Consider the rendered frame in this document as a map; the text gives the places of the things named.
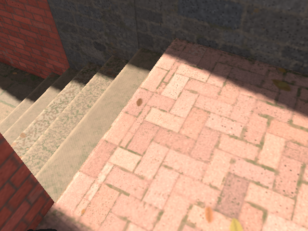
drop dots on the stairs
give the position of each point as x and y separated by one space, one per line
55 128

